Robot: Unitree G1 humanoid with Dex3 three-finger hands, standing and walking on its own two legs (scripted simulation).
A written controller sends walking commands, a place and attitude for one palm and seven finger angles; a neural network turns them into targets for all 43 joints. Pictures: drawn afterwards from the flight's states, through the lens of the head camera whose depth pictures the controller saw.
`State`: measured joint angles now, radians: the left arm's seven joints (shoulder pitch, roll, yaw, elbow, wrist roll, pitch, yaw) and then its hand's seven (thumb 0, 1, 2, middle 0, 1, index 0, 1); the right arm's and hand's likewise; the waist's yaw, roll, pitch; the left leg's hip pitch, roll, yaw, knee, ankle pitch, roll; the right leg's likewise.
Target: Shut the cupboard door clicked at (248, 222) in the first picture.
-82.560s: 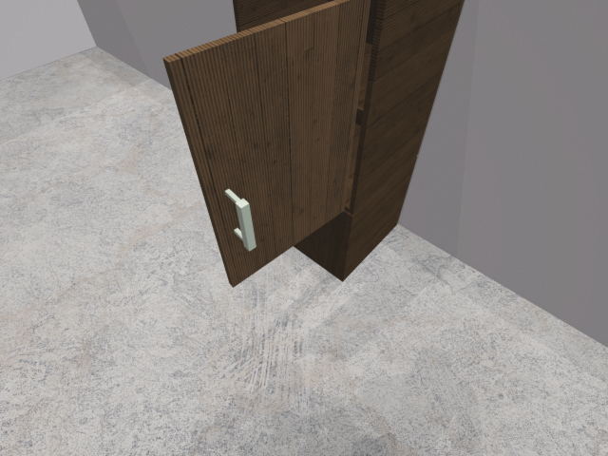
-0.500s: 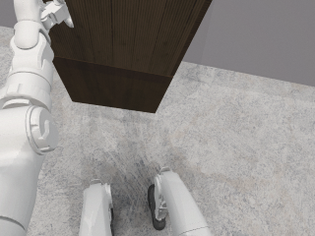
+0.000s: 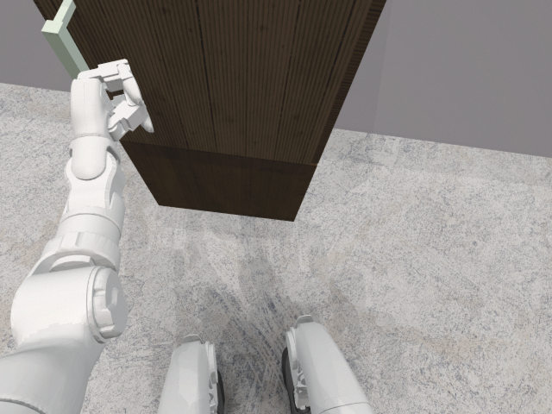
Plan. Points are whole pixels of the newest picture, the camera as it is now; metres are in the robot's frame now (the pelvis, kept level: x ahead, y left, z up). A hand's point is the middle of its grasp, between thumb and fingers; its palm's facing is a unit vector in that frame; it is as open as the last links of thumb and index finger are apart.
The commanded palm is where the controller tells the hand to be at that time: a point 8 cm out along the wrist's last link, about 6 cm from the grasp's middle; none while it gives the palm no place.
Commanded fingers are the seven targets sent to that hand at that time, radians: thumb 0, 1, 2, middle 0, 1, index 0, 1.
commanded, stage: pull the fist back off the door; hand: left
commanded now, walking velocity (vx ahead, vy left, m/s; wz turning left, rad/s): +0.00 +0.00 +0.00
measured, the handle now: (83, 58) +0.62 +0.20 +0.05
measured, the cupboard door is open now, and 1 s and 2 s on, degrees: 0 0 0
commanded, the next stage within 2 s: draw the hand back to the body in 0.24 s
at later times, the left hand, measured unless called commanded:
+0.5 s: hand (131, 135) +0.47 +0.13 +0.07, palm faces +0.01 -1.00 -0.04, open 3.1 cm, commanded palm +0.42 +0.19 +0.08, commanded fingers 0.00 0.90 0.90 -1.30 -1.50 -1.30 -1.50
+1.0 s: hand (2, 211) +0.34 +0.19 +0.17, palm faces +0.12 -0.97 -0.21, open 3.0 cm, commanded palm +0.29 +0.25 +0.20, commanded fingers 0.00 0.90 0.90 -0.94 -1.11 -0.94 -1.11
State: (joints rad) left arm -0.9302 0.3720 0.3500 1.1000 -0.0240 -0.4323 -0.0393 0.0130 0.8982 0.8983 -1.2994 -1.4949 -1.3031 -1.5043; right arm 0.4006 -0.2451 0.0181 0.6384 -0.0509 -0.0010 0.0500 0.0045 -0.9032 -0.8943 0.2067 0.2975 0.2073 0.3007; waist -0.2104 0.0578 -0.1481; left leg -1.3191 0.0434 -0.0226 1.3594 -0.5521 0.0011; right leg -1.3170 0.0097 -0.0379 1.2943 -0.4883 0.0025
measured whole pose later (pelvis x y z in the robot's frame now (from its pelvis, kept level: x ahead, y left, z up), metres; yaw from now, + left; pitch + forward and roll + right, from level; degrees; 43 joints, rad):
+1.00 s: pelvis +0.04 -0.01 +0.11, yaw +2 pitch +7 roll +0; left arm 0.01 0.28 0.12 0.20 -0.09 -0.17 -0.01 0.01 0.90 0.90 -1.18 -1.36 -1.18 -1.37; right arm 0.24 -0.24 0.00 0.52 0.05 0.03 -0.09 0.01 -0.90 -0.89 0.20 0.30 0.20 0.30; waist -0.03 0.03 -0.09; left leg -0.52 0.01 0.00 0.80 -0.40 0.00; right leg -0.53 -0.01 -0.02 0.79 -0.38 0.00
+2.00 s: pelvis +0.05 -0.01 +0.14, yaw +2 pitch -5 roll +0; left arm 0.44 0.33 0.34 -0.35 -0.06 -0.08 0.11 0.01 0.89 0.90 -0.21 -0.30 -0.22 -0.31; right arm 0.21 -0.22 0.02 0.65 0.01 -0.12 -0.09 0.01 -0.90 -0.90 0.20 0.30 0.21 0.30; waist 0.06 0.08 0.01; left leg -0.08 0.02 0.00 0.44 -0.27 -0.01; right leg -0.11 0.00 -0.03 0.44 -0.25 -0.01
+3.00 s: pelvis -0.04 +0.01 +0.12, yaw +3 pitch +0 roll -2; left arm 0.51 0.42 0.45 -0.47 -0.01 -0.26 0.17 0.01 0.88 0.90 -0.21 -0.30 -0.22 -0.31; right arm 0.26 -0.22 0.00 0.60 0.00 -0.09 -0.09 0.01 -0.90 -0.89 0.21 0.30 0.21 0.30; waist -0.02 0.00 0.00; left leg -0.44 0.01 -0.01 0.64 -0.21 0.03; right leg -0.40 0.00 -0.01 0.55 -0.15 0.03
